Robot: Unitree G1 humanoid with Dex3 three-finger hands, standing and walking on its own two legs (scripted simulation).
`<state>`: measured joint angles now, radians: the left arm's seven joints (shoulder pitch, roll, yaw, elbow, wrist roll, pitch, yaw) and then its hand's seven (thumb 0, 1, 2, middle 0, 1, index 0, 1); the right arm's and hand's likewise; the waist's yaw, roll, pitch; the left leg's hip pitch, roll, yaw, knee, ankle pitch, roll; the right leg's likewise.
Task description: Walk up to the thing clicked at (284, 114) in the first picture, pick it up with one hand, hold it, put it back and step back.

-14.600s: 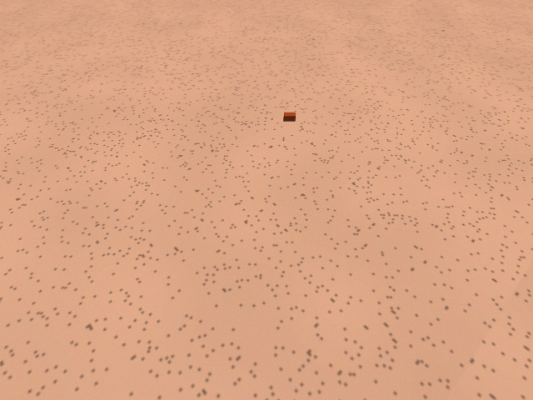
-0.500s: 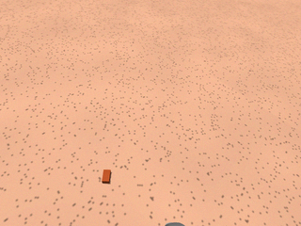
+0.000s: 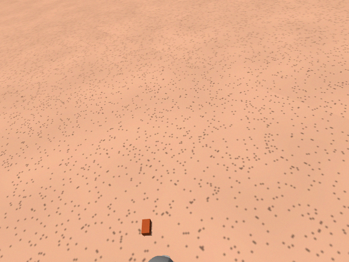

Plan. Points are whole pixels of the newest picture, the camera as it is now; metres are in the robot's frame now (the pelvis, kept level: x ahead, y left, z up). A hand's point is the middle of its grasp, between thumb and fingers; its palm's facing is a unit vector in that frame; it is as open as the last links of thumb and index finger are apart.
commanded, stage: walk up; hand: left
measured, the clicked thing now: (146, 227) +0.48 +0.29 -0.75
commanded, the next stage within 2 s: stand in 0.22 s
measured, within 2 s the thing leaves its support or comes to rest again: neither
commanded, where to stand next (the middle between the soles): +0.05 +0.02 m, yaw +1 degrees
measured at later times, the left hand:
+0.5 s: hand out of the picture +0.06 +0.26 -0.16, palm faces -0.01 -0.95 -0.31, open 7.4 cm
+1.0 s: hand out of the picture +0.07 +0.28 -0.14, palm faces -0.02 -0.94 -0.34, open 7.4 cm
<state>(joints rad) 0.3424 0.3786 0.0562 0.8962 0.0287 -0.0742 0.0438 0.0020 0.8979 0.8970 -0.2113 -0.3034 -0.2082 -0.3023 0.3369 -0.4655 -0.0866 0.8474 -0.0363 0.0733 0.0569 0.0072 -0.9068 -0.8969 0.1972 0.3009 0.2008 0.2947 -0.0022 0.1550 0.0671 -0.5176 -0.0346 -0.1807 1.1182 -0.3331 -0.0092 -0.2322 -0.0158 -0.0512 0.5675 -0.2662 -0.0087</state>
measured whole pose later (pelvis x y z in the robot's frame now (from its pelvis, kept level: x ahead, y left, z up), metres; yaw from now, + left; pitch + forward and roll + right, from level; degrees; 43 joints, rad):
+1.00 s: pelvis -0.01 +0.03 +0.01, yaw +1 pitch -3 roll +0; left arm 0.11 0.37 0.01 1.11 0.01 -0.02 -0.02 0.00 0.90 0.90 -0.21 -0.30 -0.20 -0.30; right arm 0.14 -0.35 -0.01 1.15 -0.01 -0.01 0.02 0.01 -0.90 -0.90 0.20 0.30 0.20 0.30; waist -0.01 -0.01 0.07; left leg -0.18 0.02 -0.01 0.38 -0.15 -0.02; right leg -0.14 -0.02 0.02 0.39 -0.20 0.03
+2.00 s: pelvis +0.01 +0.03 +0.02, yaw +1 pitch -3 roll +0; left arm 0.11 0.35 0.00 1.12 0.01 -0.01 -0.01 0.00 0.90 0.90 -0.21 -0.30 -0.20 -0.30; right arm 0.08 -0.35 0.00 1.16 -0.01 -0.01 0.01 0.01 -0.90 -0.90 0.20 0.30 0.20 0.30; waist -0.01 0.00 0.05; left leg -0.14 0.02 -0.01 0.34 -0.16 -0.02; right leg -0.10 -0.03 0.02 0.33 -0.19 0.03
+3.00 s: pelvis +0.02 +0.03 +0.02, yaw +1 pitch -2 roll +0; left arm 0.13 0.35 0.00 1.11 0.02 -0.01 -0.01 0.00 0.90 0.90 -0.21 -0.30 -0.20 -0.30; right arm 0.10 -0.36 0.00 1.14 -0.01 -0.01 0.01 0.01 -0.90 -0.90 0.20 0.30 0.20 0.30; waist -0.01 0.00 0.06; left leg -0.14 0.02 -0.01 0.34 -0.17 -0.02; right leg -0.09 -0.03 0.02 0.33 -0.20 0.03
